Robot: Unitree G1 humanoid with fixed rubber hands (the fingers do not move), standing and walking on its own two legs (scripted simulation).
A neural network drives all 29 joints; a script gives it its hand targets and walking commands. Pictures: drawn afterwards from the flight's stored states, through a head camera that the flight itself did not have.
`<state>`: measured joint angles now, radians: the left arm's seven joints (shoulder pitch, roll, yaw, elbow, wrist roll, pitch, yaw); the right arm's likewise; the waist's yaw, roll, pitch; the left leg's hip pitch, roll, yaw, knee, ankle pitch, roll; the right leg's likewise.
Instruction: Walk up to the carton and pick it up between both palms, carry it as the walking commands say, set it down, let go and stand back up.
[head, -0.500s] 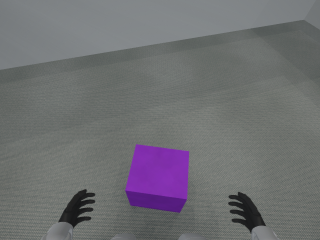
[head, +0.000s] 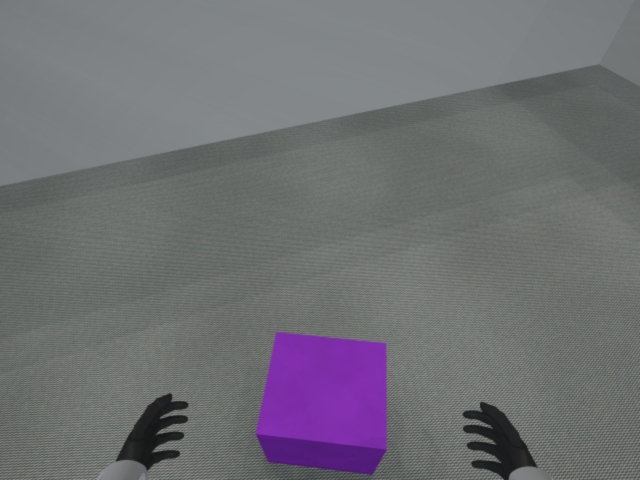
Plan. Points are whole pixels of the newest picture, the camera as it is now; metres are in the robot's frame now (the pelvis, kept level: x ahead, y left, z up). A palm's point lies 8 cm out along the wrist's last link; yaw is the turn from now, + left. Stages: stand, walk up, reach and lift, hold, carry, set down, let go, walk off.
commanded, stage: stand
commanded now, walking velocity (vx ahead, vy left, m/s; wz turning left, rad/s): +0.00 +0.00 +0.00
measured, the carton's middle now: (325, 404) +0.39 -0.01 -0.62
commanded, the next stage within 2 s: none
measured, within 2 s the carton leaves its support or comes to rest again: neither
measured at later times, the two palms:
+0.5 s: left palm out of the picture +0.07 +0.27 -0.06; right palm out of the picture +0.10 -0.30 -0.08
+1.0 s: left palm out of the picture -0.03 +0.27 -0.10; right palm out of the picture -0.02 -0.33 -0.10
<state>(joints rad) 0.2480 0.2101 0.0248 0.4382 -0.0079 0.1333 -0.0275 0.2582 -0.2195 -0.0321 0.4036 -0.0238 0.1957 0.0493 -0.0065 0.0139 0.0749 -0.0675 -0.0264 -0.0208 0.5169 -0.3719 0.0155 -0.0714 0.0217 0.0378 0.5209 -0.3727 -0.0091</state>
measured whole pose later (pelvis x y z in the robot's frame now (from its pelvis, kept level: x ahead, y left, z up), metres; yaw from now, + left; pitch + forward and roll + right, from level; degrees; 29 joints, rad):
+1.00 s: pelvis -0.09 -0.03 +0.00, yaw +2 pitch -4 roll +1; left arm 0.32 0.35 0.05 0.86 0.04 -0.03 -0.02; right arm 0.35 -0.36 -0.03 0.88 -0.05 -0.05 0.00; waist 0.00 -0.02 -0.11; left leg -0.23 0.00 -0.01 0.54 -0.24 -0.01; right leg -0.23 0.03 -0.04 0.56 -0.26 -0.05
